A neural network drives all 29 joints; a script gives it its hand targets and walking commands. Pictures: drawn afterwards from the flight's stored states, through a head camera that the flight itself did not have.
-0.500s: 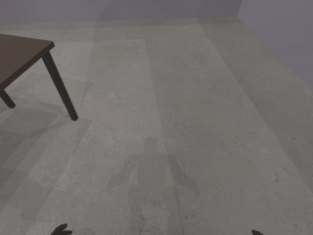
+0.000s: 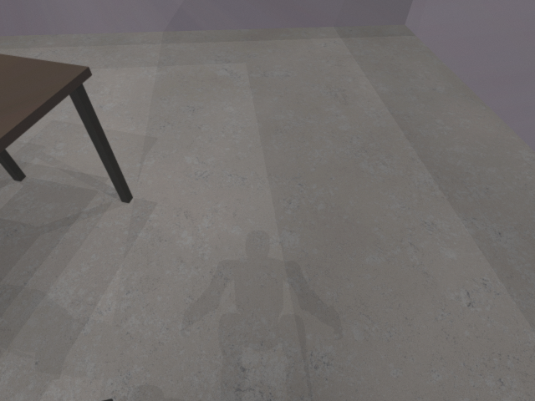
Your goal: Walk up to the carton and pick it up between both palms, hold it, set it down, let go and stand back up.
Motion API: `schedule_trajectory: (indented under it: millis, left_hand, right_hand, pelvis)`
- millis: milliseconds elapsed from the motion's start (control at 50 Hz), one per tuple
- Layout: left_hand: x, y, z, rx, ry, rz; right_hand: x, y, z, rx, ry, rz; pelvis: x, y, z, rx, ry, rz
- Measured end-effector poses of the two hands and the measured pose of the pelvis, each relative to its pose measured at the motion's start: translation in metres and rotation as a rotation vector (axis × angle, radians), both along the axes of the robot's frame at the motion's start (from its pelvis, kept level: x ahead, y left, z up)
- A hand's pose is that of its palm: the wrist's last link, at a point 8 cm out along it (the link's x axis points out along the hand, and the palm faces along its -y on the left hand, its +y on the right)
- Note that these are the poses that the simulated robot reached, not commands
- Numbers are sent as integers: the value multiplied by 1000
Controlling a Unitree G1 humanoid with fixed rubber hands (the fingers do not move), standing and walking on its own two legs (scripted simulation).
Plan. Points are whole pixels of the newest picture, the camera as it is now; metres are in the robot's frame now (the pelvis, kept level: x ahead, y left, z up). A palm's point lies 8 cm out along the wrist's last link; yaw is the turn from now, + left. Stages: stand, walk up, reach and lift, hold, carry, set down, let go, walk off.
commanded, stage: stand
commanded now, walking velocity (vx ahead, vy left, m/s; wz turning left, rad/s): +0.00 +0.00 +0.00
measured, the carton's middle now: out of the picture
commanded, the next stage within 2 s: walk up in 0.68 s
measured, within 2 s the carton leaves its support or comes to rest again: neither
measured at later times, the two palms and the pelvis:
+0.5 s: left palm out of the picture +0.09 +0.29 -0.12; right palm out of the picture +0.10 -0.28 -0.11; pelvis +0.01 +0.00 +0.00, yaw +0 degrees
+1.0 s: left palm out of the picture +0.10 +0.33 -0.12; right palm out of the picture +0.13 -0.28 -0.12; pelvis +0.02 +0.01 -0.01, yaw +7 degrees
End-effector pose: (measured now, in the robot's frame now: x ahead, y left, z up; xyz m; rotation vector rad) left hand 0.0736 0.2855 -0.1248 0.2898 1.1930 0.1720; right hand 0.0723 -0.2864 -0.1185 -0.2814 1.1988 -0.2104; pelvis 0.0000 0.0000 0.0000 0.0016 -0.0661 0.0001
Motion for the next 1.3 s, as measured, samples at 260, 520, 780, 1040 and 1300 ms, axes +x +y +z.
schedule_trajectory:
  millis: [260,520,780,1040,1300]
  left_hand:
    - [8,-2,0,-2,-7,-5]
    - [21,3,2,4,-23,-1]
    - [23,8,1,3,-4,0]
    - [16,69,9,113,-146,163]
    - [5,144,0,166,-217,302]
  right_hand:
    - [13,2,1,3,-15,20]
    - [24,3,5,-9,-31,20]
    - [31,5,5,-13,-26,17]
    - [69,9,3,-20,42,221]
    - [177,77,11,-60,-57,438]
  pelvis:
    - [4,0,1,-2,8,0]
    - [11,3,1,-2,9,-4]
    - [19,7,1,-2,16,-2]
    - [29,19,-16,-68,41,176]
    - [66,67,-35,7,0,400]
